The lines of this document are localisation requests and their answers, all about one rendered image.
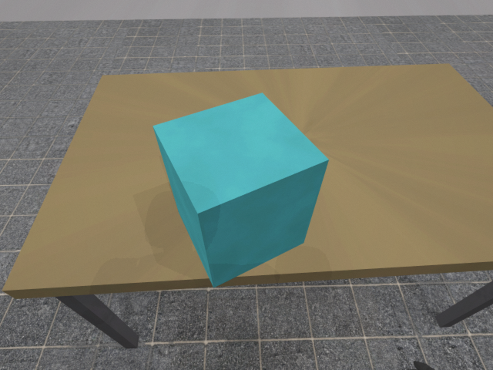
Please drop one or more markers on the table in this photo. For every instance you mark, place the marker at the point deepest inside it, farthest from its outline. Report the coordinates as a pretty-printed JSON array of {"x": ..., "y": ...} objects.
[{"x": 408, "y": 187}]

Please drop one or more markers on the carton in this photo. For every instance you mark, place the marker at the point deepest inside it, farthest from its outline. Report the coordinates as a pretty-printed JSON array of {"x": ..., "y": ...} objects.
[{"x": 245, "y": 180}]

